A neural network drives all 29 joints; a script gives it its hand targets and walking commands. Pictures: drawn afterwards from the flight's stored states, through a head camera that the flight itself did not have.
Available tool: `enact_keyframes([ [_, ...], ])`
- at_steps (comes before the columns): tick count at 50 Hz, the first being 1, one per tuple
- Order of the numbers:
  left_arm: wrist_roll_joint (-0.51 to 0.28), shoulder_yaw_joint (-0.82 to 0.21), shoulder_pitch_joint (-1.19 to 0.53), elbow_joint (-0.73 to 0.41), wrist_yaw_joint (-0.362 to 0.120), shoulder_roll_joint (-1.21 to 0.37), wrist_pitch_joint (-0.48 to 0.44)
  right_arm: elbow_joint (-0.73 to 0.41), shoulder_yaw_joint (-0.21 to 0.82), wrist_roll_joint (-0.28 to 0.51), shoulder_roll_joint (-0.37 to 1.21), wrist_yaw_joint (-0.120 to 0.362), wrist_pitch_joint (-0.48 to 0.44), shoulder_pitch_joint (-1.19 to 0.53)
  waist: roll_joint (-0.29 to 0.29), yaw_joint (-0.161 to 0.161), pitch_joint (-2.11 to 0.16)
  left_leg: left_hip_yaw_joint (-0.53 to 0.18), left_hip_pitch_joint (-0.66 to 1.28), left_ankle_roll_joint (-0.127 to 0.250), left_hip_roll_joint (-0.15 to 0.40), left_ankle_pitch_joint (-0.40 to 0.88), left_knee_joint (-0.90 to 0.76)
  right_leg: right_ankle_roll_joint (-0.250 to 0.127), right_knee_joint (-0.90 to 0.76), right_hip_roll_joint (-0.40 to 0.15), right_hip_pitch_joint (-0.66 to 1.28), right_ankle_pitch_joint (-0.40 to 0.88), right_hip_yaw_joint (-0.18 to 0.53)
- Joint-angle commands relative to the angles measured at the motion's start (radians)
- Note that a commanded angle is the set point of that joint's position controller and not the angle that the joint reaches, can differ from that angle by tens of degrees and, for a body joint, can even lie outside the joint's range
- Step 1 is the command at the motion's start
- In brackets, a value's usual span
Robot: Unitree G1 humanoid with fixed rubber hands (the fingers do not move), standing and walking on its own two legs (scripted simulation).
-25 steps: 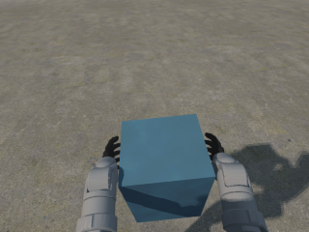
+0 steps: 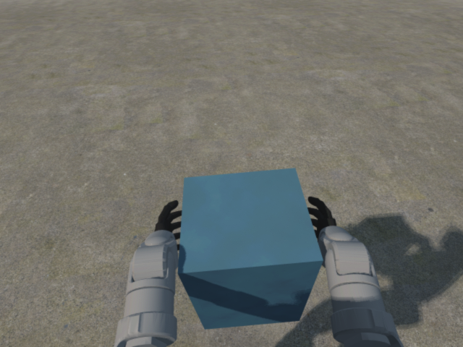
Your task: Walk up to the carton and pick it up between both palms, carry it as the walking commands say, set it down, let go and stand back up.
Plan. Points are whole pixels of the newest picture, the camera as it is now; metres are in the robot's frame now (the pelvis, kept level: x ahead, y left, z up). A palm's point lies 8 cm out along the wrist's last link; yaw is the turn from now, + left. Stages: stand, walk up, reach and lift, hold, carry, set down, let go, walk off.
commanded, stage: hold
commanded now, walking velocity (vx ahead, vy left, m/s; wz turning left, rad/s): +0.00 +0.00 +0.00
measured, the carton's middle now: (246, 255) +0.28 +0.00 +0.00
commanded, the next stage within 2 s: carry in 0.80 s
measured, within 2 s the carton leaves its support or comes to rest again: neither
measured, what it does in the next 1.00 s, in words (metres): stands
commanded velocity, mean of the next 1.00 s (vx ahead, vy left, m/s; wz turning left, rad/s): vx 0.12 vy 0.05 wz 0.00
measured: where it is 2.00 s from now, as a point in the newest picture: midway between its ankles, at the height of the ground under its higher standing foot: (189, 308)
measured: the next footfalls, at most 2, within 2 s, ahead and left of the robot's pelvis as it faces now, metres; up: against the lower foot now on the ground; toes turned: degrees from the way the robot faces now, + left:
right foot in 1.42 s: +0.30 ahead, +0.01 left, +0.00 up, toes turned -3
left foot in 1.86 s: +0.66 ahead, +0.36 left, +0.00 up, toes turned +18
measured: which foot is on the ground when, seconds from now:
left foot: down 0.00-1.00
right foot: down 0.00-1.00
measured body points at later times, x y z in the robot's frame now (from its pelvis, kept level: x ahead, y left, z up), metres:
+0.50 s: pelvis +0.00 +0.00 +0.00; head -0.06 +0.00 +0.45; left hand +0.29 +0.15 +0.04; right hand +0.29 -0.15 +0.04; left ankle +0.05 +0.11 -0.74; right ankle +0.00 -0.13 -0.74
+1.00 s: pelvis +0.01 +0.00 +0.00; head -0.01 +0.01 +0.45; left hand +0.31 +0.16 +0.04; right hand +0.32 -0.13 +0.04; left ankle +0.03 +0.12 -0.72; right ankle +0.00 -0.13 -0.74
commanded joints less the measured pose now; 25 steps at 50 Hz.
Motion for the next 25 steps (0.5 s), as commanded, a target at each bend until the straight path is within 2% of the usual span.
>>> enact_keyframes([
  [1, -0.247, -0.635, -0.495, -0.086, -0.231, -0.998, -0.004, -0.076, 0.538, 0.249, 0.906, 0.206, -0.009, -0.438, 0.07, -0.003, -0.219, -0.004, 0.178, -0.028, -0.024, 0.197, -0.068, -0.023, -0.107, 0.037, -0.068, 0.203, -0.019],
  [3, -0.244, -0.633, -0.485, -0.086, -0.223, -0.987, -0.001, -0.073, 0.529, 0.238, 0.897, 0.205, -0.003, -0.418, 0.056, -0.008, -0.202, -0.003, 0.19, -0.029, -0.023, 0.202, -0.072, -0.021, -0.113, 0.039, -0.076, 0.205, -0.02],
  [4, -0.241, -0.632, -0.468, -0.073, -0.222, -0.995, -0.001, -0.099, 0.539, 0.24, 0.888, 0.205, -0.006, -0.446, 0.026, -0.005, -0.194, -0.01, 0.191, -0.026, -0.022, 0.18, -0.071, -0.023, -0.12, 0.041, -0.094, 0.168, -0.024],
  [5, -0.239, -0.627, -0.456, -0.063, -0.223, -0.986, 0.001, -0.084, 0.53, 0.242, 0.887, 0.204, -0.003, -0.427, 0.045, -0.009, -0.169, -0.007, 0.167, -0.026, -0.024, 0.17, -0.077, -0.024, -0.118, 0.039, -0.074, 0.169, -0.02],
  [8, -0.243, -0.621, -0.454, -0.067, -0.222, -0.992, 0.001, -0.113, 0.543, 0.239, 0.885, 0.208, -0.001, -0.433, 0.015, 0.0, -0.152, -0.008, 0.171, -0.02, -0.022, 0.158, -0.082, -0.023, -0.124, 0.042, -0.089, 0.165, -0.024],
  [9, -0.244, -0.614, -0.447, -0.049, -0.223, -0.994, 0.001, -0.117, 0.546, 0.239, 0.886, 0.209, -0.002, -0.448, 0.004, -0.009, -0.159, -0.006, 0.168, -0.02, -0.022, 0.146, -0.084, -0.022, -0.122, 0.042, -0.092, 0.154, -0.025],
  [10, -0.242, -0.615, -0.426, -0.058, -0.225, -0.992, -0.004, -0.13, 0.552, 0.248, 0.885, 0.211, -0.004, -0.445, 0.015, 0.005, -0.165, -0.007, 0.167, -0.017, -0.021, 0.162, -0.084, -0.019, -0.119, 0.04, -0.092, 0.169, -0.023],
  [11, -0.248, -0.625, -0.451, -0.078, -0.225, -0.994, -0.009, -0.117, 0.548, 0.241, 0.889, 0.211, -0.004, -0.433, -0.002, -0.003, -0.201, -0.01, 0.194, -0.018, -0.02, 0.173, -0.076, -0.021, -0.119, 0.042, -0.086, 0.179, -0.021],
  [13, -0.255, -0.637, -0.44, -0.078, -0.224, -1.001, -0.01, -0.129, 0.556, 0.247, 0.882, 0.206, -0.012, -0.433, 0.023, -0.008, -0.213, -0.01, 0.192, -0.02, -0.022, 0.171, -0.072, -0.025, -0.119, 0.042, -0.083, 0.168, -0.021],
  [14, -0.255, -0.642, -0.472, -0.096, -0.222, -0.989, -0.015, -0.11, 0.55, 0.235, 0.89, 0.208, -0.014, -0.433, 0.0, -0.009, -0.225, -0.011, 0.2, -0.018, -0.019, 0.153, -0.073, -0.022, -0.116, 0.046, -0.096, 0.151, -0.025],
  [15, -0.261, -0.644, -0.458, -0.09, -0.222, -1.0, -0.014, -0.129, 0.557, 0.246, 0.884, 0.208, -0.017, -0.44, 0.016, -0.009, -0.203, -0.012, 0.181, -0.018, -0.018, 0.145, -0.073, -0.026, -0.111, 0.044, -0.092, 0.148, -0.025],
  [16, -0.255, -0.644, -0.48, -0.095, -0.224, -0.992, -0.015, -0.124, 0.551, 0.237, 0.892, 0.207, -0.016, -0.436, 0.002, -0.011, -0.199, -0.005, 0.191, -0.016, -0.023, 0.141, -0.068, -0.022, -0.114, 0.043, -0.109, 0.148, -0.021],
  [18, -0.25, -0.638, -0.461, -0.095, -0.226, -0.98, -0.016, -0.116, 0.562, 0.246, 0.91, 0.209, -0.015, -0.429, 0.019, 0.007, -0.216, -0.001, 0.16, -0.011, -0.029, 0.126, -0.073, -0.023, -0.111, 0.037, -0.081, 0.154, -0.014],
  [19, -0.253, -0.643, -0.479, -0.098, -0.229, -0.982, -0.019, -0.108, 0.56, 0.244, 0.913, 0.209, -0.017, -0.443, 0.022, -0.001, -0.22, 0.003, 0.165, -0.011, -0.023, 0.102, -0.072, -0.022, -0.109, 0.034, -0.1, 0.12, -0.015],
  [21, -0.247, -0.637, -0.489, -0.075, -0.231, -0.981, -0.017, -0.083, 0.554, 0.243, 0.916, 0.21, -0.019, -0.445, 0.031, 0.013, -0.202, 0.005, 0.143, -0.009, -0.026, 0.057, -0.074, -0.027, -0.114, 0.034, -0.102, 0.086, -0.014],
  [22, -0.244, -0.634, -0.498, -0.075, -0.232, -0.977, -0.018, -0.082, 0.544, 0.236, 0.916, 0.208, -0.021, -0.453, 0.02, 0.007, -0.191, 0.01, 0.142, -0.01, -0.03, 0.042, -0.074, -0.025, -0.122, 0.033, -0.108, 0.073, -0.014],
  [24, -0.238, -0.626, -0.519, -0.072, -0.237, -0.964, -0.017, -0.052, 0.519, 0.223, 0.909, 0.208, -0.017, -0.44, 0.032, -0.004, -0.159, 0.017, 0.14, -0.01, -0.03, 0.011, -0.074, -0.027, -0.124, 0.03, -0.141, 0.037, -0.011],
  [25, -0.243, -0.625, -0.54, -0.071, -0.237, -0.965, -0.018, -0.042, 0.519, 0.227, 0.921, 0.208, -0.019, -0.453, 0.019, 0.006, -0.168, 0.019, 0.146, -0.011, -0.03, -0.001, -0.068, -0.03, -0.128, 0.026, -0.143, 0.02, -0.009],
])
